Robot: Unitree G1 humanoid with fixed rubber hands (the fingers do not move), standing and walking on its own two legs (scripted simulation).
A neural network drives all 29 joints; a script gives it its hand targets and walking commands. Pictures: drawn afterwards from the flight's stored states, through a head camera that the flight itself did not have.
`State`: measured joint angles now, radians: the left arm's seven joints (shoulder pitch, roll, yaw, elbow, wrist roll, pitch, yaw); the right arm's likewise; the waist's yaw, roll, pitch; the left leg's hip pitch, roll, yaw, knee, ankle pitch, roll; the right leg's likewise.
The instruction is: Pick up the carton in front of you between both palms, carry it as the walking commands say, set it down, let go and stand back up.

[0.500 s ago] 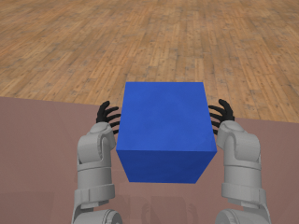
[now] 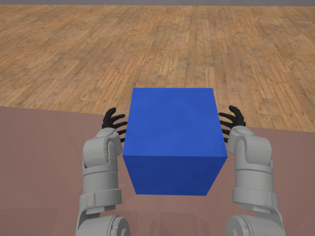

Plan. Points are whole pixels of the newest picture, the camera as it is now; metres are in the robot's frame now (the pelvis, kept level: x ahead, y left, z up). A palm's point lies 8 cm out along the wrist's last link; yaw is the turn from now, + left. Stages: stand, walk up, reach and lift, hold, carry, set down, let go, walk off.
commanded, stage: carry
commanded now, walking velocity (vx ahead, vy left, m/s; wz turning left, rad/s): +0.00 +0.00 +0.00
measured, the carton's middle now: (171, 144) +0.35 +0.00 +0.04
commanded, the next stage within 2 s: none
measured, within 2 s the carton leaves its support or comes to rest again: neither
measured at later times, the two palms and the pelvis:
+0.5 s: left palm (115, 129) +0.35 +0.15 +0.11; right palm (235, 129) +0.35 -0.16 +0.11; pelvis +0.03 -0.01 +0.00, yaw +0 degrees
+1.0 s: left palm (123, 90) +0.56 +0.16 +0.08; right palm (211, 87) +0.57 -0.15 +0.07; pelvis +0.24 +0.01 -0.03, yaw -1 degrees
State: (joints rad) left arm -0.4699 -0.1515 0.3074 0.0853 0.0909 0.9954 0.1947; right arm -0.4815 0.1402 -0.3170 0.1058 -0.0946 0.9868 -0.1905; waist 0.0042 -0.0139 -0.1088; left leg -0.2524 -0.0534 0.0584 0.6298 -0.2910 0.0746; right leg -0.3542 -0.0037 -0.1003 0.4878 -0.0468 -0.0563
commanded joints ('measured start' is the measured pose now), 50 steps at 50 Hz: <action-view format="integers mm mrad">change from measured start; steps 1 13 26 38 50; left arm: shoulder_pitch -604 -600 -599 -648 -471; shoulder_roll -761 -757 -739 -770 -730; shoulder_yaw -561 -568 -544 -649 -688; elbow -46 -66 -17 -187 -168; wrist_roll -149 -152 -145 -238 -208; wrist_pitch -17 -13 -21 -81 -58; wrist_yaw -2 -4 5 -13 -12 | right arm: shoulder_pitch -597 -592 -601 -557 -427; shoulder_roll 779 778 756 785 681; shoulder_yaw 568 576 581 582 584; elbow -51 -65 -39 -101 -168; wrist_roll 158 160 169 174 145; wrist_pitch -9 -4 -14 -62 -39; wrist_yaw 1 3 -8 -14 4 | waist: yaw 2 1 -57 53 36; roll -1 -3 126 -76 -106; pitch -282 -301 -172 -266 -263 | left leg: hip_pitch -19 -9 158 -545 -41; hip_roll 160 158 288 95 8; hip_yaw -146 -140 -342 -42 75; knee -108 -94 -141 371 -234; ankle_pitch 181 197 163 -39 444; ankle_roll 17 15 154 -42 19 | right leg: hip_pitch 207 212 -143 450 399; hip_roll -159 -164 12 -258 -121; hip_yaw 156 155 9 374 89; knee -34 -30 86 -103 177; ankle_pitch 189 227 -275 173 507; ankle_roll -37 -39 -24 -167 -36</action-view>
